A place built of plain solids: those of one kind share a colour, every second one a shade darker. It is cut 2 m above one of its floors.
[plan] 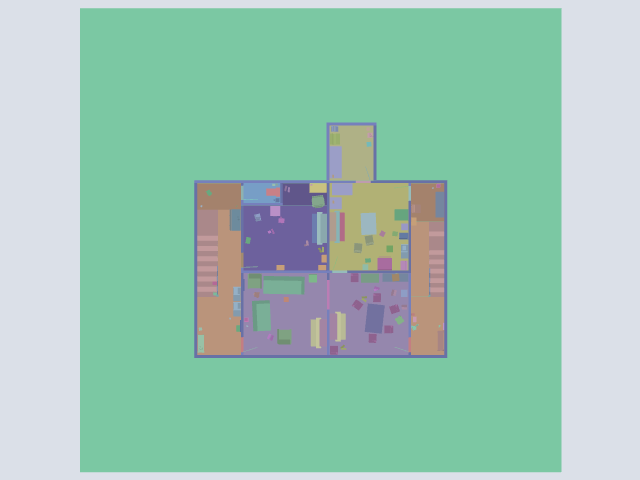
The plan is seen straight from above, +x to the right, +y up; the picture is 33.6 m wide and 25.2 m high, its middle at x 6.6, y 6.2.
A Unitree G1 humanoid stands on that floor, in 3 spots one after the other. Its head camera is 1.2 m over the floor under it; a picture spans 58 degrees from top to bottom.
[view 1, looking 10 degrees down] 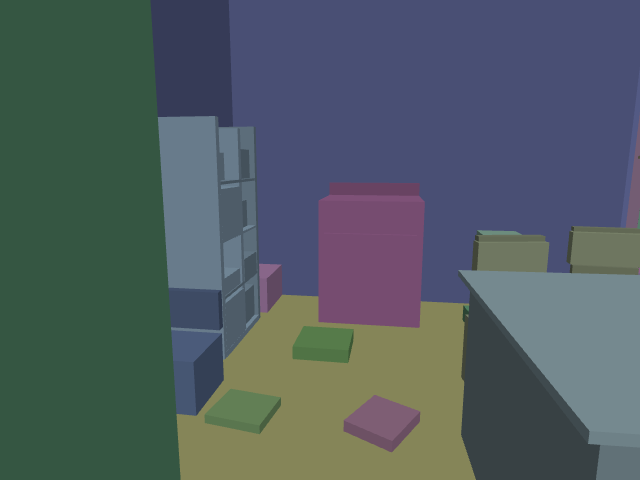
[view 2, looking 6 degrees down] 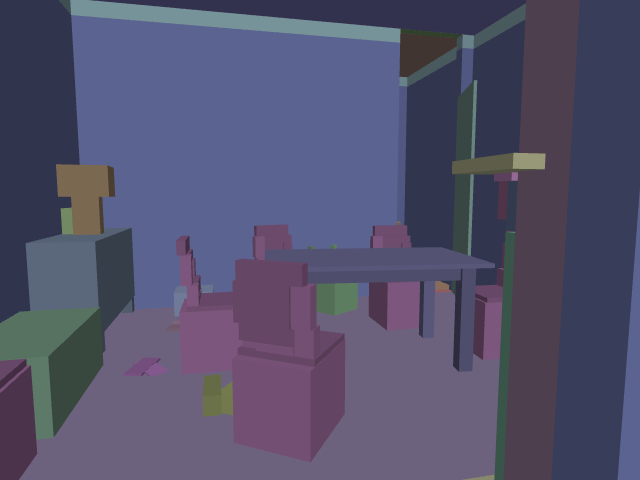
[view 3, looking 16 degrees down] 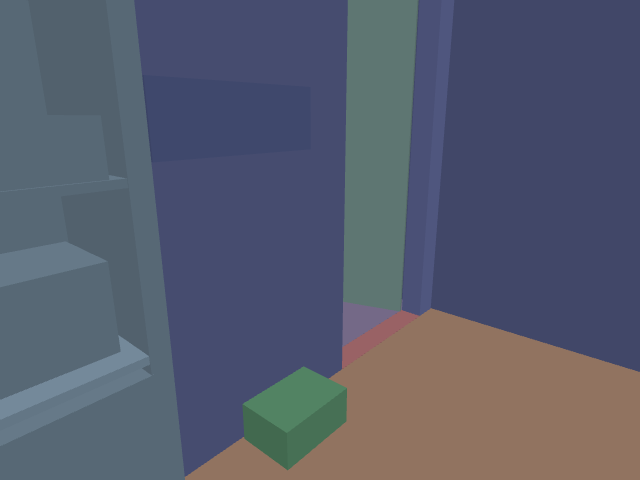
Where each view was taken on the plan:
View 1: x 9.88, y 8.38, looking -81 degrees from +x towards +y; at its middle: range_flat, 3.21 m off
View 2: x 6.47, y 3.12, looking -13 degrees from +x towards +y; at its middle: wall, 4.93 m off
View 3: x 1.30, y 2.58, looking -49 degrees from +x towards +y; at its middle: wall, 1.82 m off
